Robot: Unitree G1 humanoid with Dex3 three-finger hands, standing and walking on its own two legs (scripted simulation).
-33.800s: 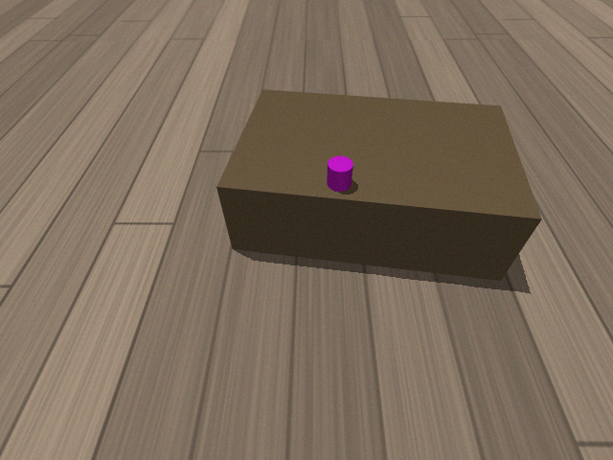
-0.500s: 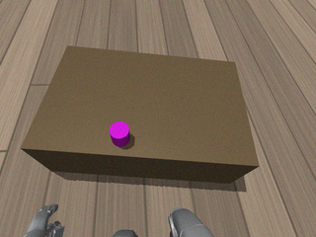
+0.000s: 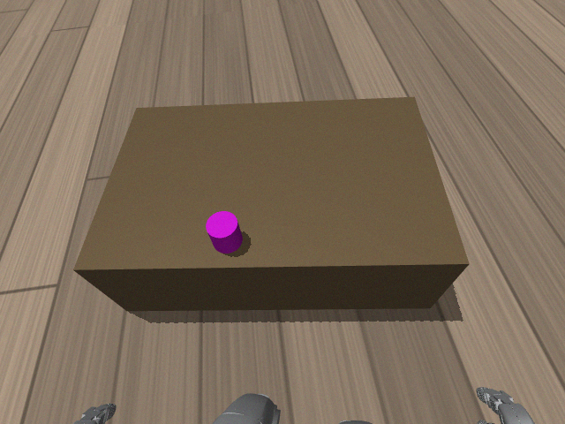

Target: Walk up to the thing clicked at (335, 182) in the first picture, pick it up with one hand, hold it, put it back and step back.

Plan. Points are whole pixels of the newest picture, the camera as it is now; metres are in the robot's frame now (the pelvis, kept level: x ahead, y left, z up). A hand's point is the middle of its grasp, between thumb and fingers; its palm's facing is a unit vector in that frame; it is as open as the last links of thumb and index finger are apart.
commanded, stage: step back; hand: left
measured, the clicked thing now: (224, 232) +0.61 +0.24 -0.36
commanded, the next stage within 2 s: none
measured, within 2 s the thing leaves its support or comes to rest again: neither
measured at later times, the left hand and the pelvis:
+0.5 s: hand out of the picture -0.06 +0.26 -0.15, palm faces +0.04 -0.92 -0.39, open 7.4 cm; pelvis -0.13 -0.02 -0.01, yaw +1 degrees
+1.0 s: hand out of the picture -0.18 +0.23 -0.16, palm faces +0.09 -0.91 -0.41, open 7.3 cm; pelvis -0.28 -0.05 -0.02, yaw +5 degrees
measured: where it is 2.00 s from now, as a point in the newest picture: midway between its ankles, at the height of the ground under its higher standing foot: outside the picture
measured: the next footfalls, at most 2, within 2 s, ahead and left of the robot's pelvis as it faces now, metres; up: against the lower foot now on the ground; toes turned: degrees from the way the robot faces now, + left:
left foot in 0.22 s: -0.04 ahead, +0.14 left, +0.00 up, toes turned +1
right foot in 0.56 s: -0.16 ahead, -0.16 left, +0.00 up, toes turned +4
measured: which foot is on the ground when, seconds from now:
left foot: up 0.00-0.20, down 0.22-0.58, up 0.60-0.92, down 0.94-1.00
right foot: down 0.00-0.26, up 0.28-0.54, down 0.56-0.96, up 0.98-1.00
